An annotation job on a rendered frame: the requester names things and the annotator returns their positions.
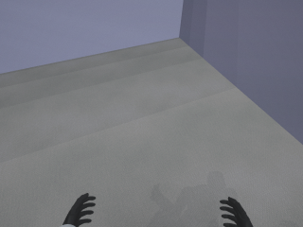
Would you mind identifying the robot right hand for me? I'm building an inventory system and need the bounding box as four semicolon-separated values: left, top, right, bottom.
220;197;253;227

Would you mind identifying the robot left hand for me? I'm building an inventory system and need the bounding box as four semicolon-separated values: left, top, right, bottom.
62;193;96;227

